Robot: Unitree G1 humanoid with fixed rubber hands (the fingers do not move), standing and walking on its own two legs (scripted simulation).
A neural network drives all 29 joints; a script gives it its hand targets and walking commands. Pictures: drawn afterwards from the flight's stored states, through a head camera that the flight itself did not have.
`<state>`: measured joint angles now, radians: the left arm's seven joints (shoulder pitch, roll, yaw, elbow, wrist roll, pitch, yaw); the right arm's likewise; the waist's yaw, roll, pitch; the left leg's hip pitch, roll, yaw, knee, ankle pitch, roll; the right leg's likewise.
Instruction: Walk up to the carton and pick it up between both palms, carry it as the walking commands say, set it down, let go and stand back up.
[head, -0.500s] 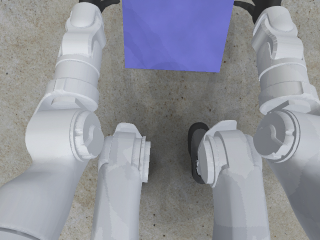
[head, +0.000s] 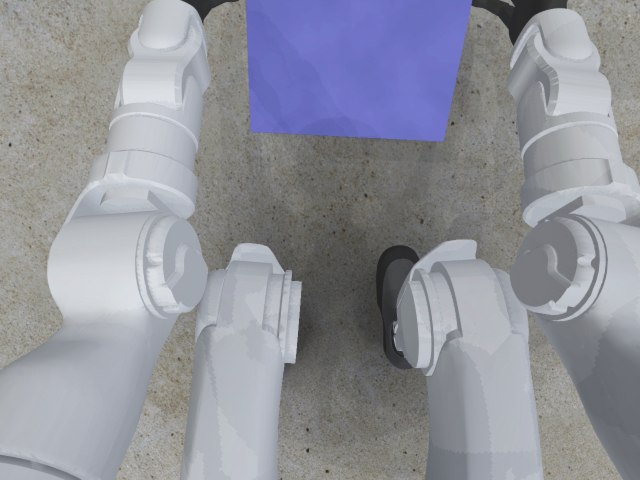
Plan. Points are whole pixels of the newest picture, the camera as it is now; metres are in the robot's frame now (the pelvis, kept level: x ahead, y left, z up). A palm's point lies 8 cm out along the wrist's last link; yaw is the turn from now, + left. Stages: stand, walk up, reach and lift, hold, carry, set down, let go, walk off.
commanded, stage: set down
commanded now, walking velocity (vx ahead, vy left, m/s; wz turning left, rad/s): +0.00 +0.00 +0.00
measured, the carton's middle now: (350, 47) +0.53 -0.03 -0.28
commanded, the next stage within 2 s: none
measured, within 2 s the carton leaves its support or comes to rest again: rests again in 0.48 s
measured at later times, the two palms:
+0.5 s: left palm (195, 40) +0.52 +0.14 -0.20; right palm (515, 49) +0.50 -0.19 -0.20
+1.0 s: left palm (160, 42) +0.52 +0.17 -0.20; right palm (553, 57) +0.49 -0.23 -0.19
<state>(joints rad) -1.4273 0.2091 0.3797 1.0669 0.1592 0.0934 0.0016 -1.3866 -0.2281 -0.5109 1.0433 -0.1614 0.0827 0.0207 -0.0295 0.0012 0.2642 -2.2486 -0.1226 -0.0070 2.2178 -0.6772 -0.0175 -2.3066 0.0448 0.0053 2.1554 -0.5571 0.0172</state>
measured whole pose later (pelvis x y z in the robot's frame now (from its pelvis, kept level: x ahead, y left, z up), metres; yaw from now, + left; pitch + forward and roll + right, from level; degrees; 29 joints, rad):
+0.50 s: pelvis +0.00 +0.00 +0.00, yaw +0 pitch +39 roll -1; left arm -1.41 0.24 0.25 1.15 0.08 0.05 0.04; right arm -1.38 -0.27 -0.40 1.19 -0.10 0.03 -0.01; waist -0.02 0.00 0.33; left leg -2.23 -0.12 -0.01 2.23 -0.68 -0.02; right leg -2.28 0.04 0.00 2.17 -0.56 0.02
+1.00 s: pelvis -0.03 -0.01 -0.02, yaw +1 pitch +33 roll -1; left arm -1.50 0.41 0.06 1.26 -0.18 0.03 0.05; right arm -1.45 -0.38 -0.20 1.27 0.18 -0.01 -0.07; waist -0.05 0.00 0.44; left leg -2.23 -0.07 -0.01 2.26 -0.60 -0.01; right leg -2.27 0.00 -0.04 2.20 -0.50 -0.02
